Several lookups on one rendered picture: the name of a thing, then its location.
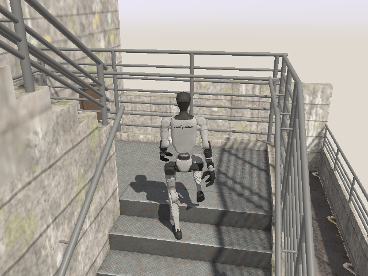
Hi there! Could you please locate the robot right foot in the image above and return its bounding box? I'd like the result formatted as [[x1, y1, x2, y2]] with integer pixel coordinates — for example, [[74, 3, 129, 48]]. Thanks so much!
[[197, 191, 205, 202]]

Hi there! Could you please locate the robot right upper arm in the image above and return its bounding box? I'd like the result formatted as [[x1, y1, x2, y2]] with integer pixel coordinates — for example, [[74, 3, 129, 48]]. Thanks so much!
[[196, 116, 209, 150]]

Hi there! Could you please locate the right robot forearm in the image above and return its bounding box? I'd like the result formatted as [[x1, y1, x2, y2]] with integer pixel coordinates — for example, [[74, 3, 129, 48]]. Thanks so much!
[[204, 141, 214, 171]]

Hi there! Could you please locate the right robot hand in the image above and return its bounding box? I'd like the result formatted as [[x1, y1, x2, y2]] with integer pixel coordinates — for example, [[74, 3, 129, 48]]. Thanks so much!
[[201, 170, 216, 187]]

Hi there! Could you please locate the left robot forearm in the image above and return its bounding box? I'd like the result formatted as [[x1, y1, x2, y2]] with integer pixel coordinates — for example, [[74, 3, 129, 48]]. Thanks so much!
[[159, 140, 167, 156]]

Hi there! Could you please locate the left robot hand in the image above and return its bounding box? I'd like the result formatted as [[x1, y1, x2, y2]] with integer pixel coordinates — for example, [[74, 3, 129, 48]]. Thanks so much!
[[160, 152, 173, 162]]

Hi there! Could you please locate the robot left thigh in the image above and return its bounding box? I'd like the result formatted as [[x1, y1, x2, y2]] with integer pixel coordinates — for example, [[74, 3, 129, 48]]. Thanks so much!
[[164, 161, 179, 203]]

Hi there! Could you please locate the robot left upper arm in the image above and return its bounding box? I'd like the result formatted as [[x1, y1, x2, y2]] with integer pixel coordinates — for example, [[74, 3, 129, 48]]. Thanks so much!
[[160, 117, 172, 148]]

